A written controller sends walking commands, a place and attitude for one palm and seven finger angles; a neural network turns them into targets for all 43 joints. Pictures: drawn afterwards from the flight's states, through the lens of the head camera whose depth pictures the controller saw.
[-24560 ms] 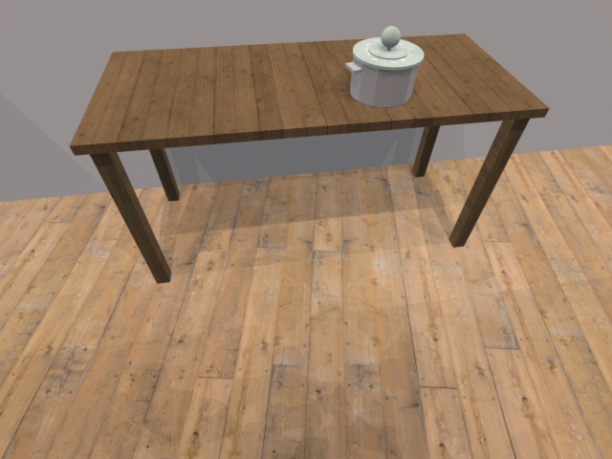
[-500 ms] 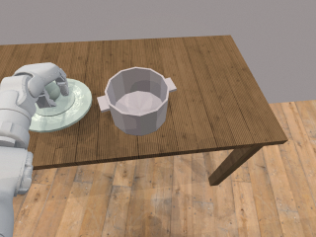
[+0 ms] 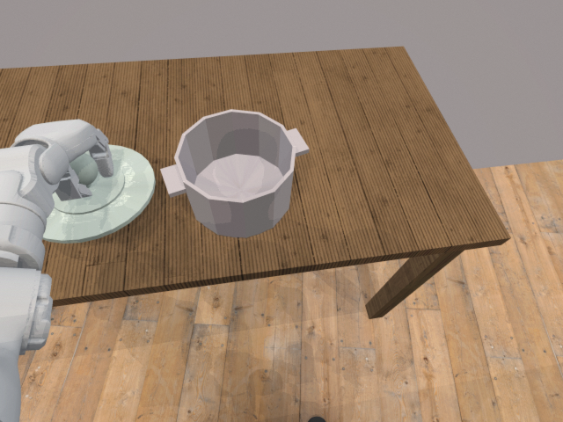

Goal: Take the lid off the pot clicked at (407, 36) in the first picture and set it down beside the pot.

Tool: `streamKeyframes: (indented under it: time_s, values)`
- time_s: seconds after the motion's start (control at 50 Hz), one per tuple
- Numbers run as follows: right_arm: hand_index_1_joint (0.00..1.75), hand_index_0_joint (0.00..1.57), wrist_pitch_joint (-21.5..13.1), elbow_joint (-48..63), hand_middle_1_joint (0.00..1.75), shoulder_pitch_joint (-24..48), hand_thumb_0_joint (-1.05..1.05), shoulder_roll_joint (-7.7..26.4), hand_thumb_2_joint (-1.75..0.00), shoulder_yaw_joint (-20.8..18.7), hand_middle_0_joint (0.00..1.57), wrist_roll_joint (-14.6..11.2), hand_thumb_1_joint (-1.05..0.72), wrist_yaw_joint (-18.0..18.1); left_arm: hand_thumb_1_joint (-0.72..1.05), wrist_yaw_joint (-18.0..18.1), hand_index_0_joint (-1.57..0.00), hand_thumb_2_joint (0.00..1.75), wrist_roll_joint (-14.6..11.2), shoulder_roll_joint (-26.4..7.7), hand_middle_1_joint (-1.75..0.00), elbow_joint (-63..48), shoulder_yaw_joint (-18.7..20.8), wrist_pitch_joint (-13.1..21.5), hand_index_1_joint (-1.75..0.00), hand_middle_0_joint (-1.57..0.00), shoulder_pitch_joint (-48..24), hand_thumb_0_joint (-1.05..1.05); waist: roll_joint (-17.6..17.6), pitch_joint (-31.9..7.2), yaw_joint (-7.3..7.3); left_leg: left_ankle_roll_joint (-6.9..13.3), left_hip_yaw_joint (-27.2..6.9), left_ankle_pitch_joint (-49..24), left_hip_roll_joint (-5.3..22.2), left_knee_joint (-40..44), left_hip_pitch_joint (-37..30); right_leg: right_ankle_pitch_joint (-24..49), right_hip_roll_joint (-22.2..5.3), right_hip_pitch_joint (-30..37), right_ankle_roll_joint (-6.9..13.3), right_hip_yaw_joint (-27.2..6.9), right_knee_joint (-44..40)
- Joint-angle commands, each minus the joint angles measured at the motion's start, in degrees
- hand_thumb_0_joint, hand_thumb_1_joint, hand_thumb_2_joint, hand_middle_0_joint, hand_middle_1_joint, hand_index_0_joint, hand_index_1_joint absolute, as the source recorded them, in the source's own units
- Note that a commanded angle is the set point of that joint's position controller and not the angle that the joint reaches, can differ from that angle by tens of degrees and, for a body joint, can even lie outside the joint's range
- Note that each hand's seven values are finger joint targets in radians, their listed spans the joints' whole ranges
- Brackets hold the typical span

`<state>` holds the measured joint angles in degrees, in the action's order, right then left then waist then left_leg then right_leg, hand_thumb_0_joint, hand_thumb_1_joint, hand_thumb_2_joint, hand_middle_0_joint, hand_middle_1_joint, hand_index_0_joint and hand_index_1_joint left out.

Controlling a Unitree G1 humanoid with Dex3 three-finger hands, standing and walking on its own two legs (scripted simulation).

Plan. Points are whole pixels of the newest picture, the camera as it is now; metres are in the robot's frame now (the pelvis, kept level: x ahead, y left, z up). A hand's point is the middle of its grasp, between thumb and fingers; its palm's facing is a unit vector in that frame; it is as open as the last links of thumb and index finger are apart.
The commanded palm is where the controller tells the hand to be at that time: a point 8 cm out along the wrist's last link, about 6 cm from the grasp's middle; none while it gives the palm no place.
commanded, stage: lower the lid onto the table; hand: left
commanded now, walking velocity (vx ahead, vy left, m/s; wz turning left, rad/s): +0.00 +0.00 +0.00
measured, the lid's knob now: (77, 169) +0.49 +0.28 +0.03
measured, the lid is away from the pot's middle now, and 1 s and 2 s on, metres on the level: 0.24 0.23 0.23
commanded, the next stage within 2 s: open the fingers wide in 0.86 s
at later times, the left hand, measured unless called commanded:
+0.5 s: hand (89, 187) +0.47 +0.27 +0.01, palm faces -0.49 -0.10 -0.87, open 7.0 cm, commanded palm +0.50 +0.27 +0.07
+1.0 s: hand (102, 195) +0.47 +0.26 -0.02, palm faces -0.49 -0.10 -0.87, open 6.7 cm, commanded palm +0.49 +0.26 +0.04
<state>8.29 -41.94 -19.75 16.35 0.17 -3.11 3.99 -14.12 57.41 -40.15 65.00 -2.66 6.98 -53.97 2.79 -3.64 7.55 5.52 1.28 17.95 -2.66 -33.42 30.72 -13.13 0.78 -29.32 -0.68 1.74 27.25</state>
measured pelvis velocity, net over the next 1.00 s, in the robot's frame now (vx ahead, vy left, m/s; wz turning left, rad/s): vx -0.01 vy -0.01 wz -0.03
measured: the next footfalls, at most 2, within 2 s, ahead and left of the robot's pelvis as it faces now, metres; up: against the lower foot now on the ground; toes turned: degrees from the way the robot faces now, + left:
none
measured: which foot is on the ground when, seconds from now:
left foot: down 0.00-1.00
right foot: down 0.00-1.00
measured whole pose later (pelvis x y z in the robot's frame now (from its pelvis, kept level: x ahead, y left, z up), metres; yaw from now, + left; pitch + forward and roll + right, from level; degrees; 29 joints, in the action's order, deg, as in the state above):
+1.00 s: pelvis -0.01 -0.01 -0.02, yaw -1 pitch +21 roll -4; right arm 9.7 -41.1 -22.2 15.8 0.9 -2.5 3.6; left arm -9.6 59.2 -41.8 70.6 -0.5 6.8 -55.5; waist 2.8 -5.5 10.2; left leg 4.9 1.3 22.1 -0.7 -44.6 43.6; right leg -16.4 2.5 -42.0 -0.2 2.1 37.2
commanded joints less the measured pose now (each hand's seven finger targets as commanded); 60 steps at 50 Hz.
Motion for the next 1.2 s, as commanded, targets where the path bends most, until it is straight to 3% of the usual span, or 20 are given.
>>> streamKeyframes:
  time_s: [0.0,0.02,0.06,0.14,0.18,0.22,0.24,0.32,0.42,0.44,0.5,0.62,0.68,0.78,0.86,0.92,0.94,1.02,1.12,1.18]
  values:
    - [0.3,0.2,-0.3,2.0,0.3,-7.0,0.0,10.9,-0.9,-3.3,0.2,-0.1,-0.9,1.1,0.63,3.3,-0.93,0.98,-1.9,-18.0,-1.05,-6.8,4.3,-0.6,-1.06,-0.86,-26.6,0.0,2.1,-24.7,0.69,-1.9,-4.6,-34.1,3.5,-1.5,-20.7,16.3,1.7,2.2,3.2,0.9,0.4]
    - [0.3,0.2,-0.3,2.0,0.3,-7.0,0.0,11.2,-0.9,-3.3,0.2,-0.2,-0.9,1.1,0.63,3.4,-0.93,0.98,-1.8,-19.5,-1.05,-8.7,5.0,-0.4,-1.06,-0.86,-28.7,0.0,3.1,-25.2,0.28,-1.9,-4.6,-34.0,3.5,-1.2,-20.5,16.8,1.4,2.7,3.5,0.8,0.6]
    - [0.3,0.2,-0.3,1.6,0.3,-7.2,0.0,10.9,-0.9,-3.5,0.2,-0.1,-0.9,0.8,0.63,3.9,-0.93,0.98,-0.6,-15.2,-1.05,-8.7,1.4,-0.9,-1.06,-0.86,-31.2,0.0,6.3,-24.7,1.11,-2.6,-5.2,-34.5,3.8,-1.6,-22.4,14.6,1.8,-1.1,3.6,1.2,1.0]
    - [0.3,0.2,-0.3,2.3,0.3,-8.1,0.0,11.0,-0.9,-3.3,0.2,0.2,-0.9,1.1,0.63,4.5,-0.93,0.98,0.4,-22.0,-1.05,-10.8,6.2,-0.1,-1.06,-0.86,-31.7,0.0,8.5,-29.0,0.18,-3.3,-5.7,-37.3,3.7,-2.7,-23.7,15.1,2.0,0.0,3.8,0.9,2.1]
    - [0.3,0.2,-0.4,2.2,0.3,-8.2,0.0,10.6,-0.9,-3.4,0.2,0.1,-0.9,1.3,0.63,4.6,-0.93,0.98,0.1,-18.4,-1.05,-10.0,3.7,-0.1,-1.06,-0.86,-32.1,0.0,8.6,-28.6,1.07,-3.2,-5.7,-36.8,3.8,-3.3,-23.6,14.7,2.0,-1.5,3.6,1.2,2.4]
    - [0.3,0.2,-0.7,2.0,0.3,-8.7,0.0,10.7,-0.9,-3.7,0.2,0.3,-0.9,1.2,0.63,4.6,-0.93,0.98,-0.1,-18.6,-1.05,-12.7,4.2,0.2,-1.06,-0.86,-33.3,0.0,10.3,-30.6,0.72,-3.7,-6.2,-41.5,4.4,-3.9,-26.6,15.5,2.0,-2.5,3.7,1.2,2.6]
    - [0.3,0.2,-0.5,2.0,0.3,-9.2,0.0,10.7,-0.9,-3.8,0.2,0.5,-0.9,1.1,0.63,5.1,-0.93,0.98,0.2,-21.3,-1.05,-13.9,6.6,0.2,-1.06,-0.86,-33.2,0.0,10.6,-32.3,0.27,-4.2,-7.0,-43.9,4.6,-4.1,-28.1,15.7,2.1,-2.2,3.6,1.4,2.8]
    - [0.3,0.2,-0.2,1.1,0.3,-9.7,0.0,10.7,-0.9,-3.6,0.2,0.3,-0.9,0.7,0.63,5.1,-0.93,0.98,-0.4,-14.9,-1.05,-5.6,2.4,-0.9,-1.06,-0.86,-29.3,0.0,6.0,-25.7,1.85,-3.6,-6.3,-39.3,4.4,-4.9,-22.6,13.7,2.4,-5.6,3.5,1.9,3.1]
    - [0.3,0.2,0.2,1.4,0.3,-9.9,0.0,11.0,-0.9,-3.5,0.2,0.4,-0.9,0.4,0.63,5.5,-0.93,0.98,0.6,-17.5,-1.05,-7.0,3.9,-1.1,-1.06,-0.86,-30.6,0.0,8.1,-27.8,1.17,-3.7,-6.2,-38.0,4.0,-5.4,-21.2,14.0,2.4,-5.1,3.8,1.6,4.3]
    - [0.3,0.2,0.3,1.1,0.3,-10.2,0.0,10.9,-0.9,-3.5,0.2,0.6,-0.9,0.5,0.63,5.6,-0.93,0.98,0.8,-16.9,-1.05,-7.4,3.1,-1.1,-1.06,-0.86,-32.0,0.0,7.7,-28.5,2.07,-3.5,-6.0,-37.6,4.1,-5.9,-21.6,14.3,2.6,-5.3,3.6,1.6,4.5]
    - [0.3,0.2,0.3,1.4,0.3,-10.5,0.0,10.7,-0.9,-3.3,0.2,0.5,-0.9,0.7,0.63,6.0,-0.93,0.98,1.1,-18.2,-1.05,-8.1,3.8,-1.0,-1.06,-0.86,-32.8,0.0,9.4,-29.4,1.97,-3.7,-6.2,-36.7,4.0,-6.2,-21.4,13.5,2.7,-5.6,3.7,1.6,4.9]
    - [0.3,0.2,0.2,1.7,0.3,-11.3,0.0,10.9,-0.9,-2.9,0.2,0.5,-0.9,1.1,0.63,6.9,-0.93,0.98,1.5,-21.9,-1.05,-7.3,6.4,-0.5,-1.06,-0.86,-31.8,0.0,8.4,-29.8,1.88,-3.1,-5.4,-34.7,3.9,-7.2,-18.2,14.0,2.7,-5.2,3.6,1.6,6.1]
    - [0.3,0.2,0.4,1.5,0.3,-11.6,0.0,10.6,-0.9,-3.2,0.2,0.7,-0.9,0.8,0.63,7.3,-0.93,0.98,1.9,-18.7,-1.05,-7.7,4.5,-1.0,-1.06,-0.86,-31.4,0.0,11.2,-31.0,1.98,-3.9,-5.9,-37.6,4.2,-8.0,-20.4,13.7,3.0,-7.4,3.7,1.8,6.5]
    - [0.3,0.2,0.9,1.5,0.3,-11.9,0.0,10.9,-0.9,-2.8,0.2,0.4,-0.9,0.5,0.63,6.8,-0.93,0.98,1.4,-18.1,-1.05,-0.8,3.7,-2.2,-1.06,-0.86,-28.4,0.0,6.2,-26.4,2.97,-2.4,-4.4,-29.9,3.5,-8.8,-13.0,12.5,3.2,-7.7,3.4,1.7,7.2]
    - [0.3,0.2,1.0,1.7,0.3,-13.0,0.0,10.7,-0.9,-3.4,0.2,0.8,-0.9,0.9,0.63,6.6,-0.93,0.98,2.3,-20.5,-1.05,-9.2,5.3,-0.8,-1.06,-0.86,-33.1,0.0,11.1,-33.9,2.44,-3.3,-5.8,-36.5,3.9,-9.6,-19.3,14.1,3.2,-7.5,3.6,1.5,7.9]
    - [0.3,0.2,0.9,1.5,0.3,-12.9,0.0,10.8,-0.9,-2.7,0.2,0.6,-0.9,1.2,0.63,6.5,-0.93,0.98,1.6,-22.0,-1.05,-4.3,6.7,-0.2,-1.06,-0.86,-28.6,0.0,7.3,-30.2,2.77,-2.4,-4.8,-33.7,3.7,-10.6,-14.3,13.8,3.3,-7.7,3.4,1.6,8.5]
    - [0.3,0.2,1.1,3.0,0.3,-11.8,0.0,9.8,-0.9,-2.9,0.2,0.5,-0.9,0.6,0.63,6.3,-0.93,0.98,0.8,-17.0,-1.05,-0.8,5.5,-0.3,-1.06,-0.86,-17.8,0.0,6.2,-29.4,0.78,-2.7,-4.6,-33.8,3.1,-10.2,-13.3,13.7,3.4,-6.5,3.7,1.8,8.7]
    - [0.3,0.2,2.5,2.3,0.3,-11.0,0.0,10.3,-0.9,-3.7,0.2,0.8,-0.9,-0.1,0.57,7.6,-0.87,0.93,1.5,-14.8,-1.04,-9.3,3.0,0.3,-1.05,-0.8,-26.3,0.0,11.1,-29.4,1.72,-3.5,-5.3,-34.0,4.2,-10.0,-16.5,11.4,3.3,-11.0,4.1,1.8,8.5]
    - [0.3,0.2,2.6,2.7,0.3,-11.0,0.0,10.6,-0.9,-3.1,0.2,0.5,-0.9,0.1,0.5,9.6,-0.79,0.88,1.0,-21.7,-1.02,-8.5,8.0,-1.2,-1.03,-0.73,-26.6,0.0,7.2,-30.6,1.4,-2.5,-4.5,-29.9,3.4,-9.5,-12.5,13.3,3.1,-6.4,3.8,1.3,9.0]
    - [0.3,0.2,2.3,2.0,0.3,-10.6,0.0,10.4,-0.9,-3.3,0.2,0.2,-0.9,-0.4,0.45,9.3,-0.74,0.85,0.9,-14.3,-1.01,-5.4,2.3,-2.6,-1.02,-0.69,-26.3,0.0,7.6,-27.1,2.58,-2.5,-4.5,-27.6,3.7,-9.6,-12.9,10.7,3.2,-10.0,3.6,1.7,8.5]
